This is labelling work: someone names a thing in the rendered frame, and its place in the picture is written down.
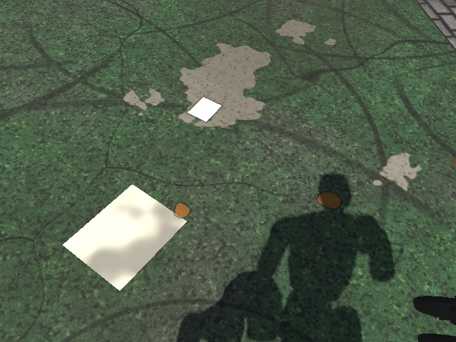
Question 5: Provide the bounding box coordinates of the right robot hand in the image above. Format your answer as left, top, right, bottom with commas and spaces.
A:
413, 296, 456, 342

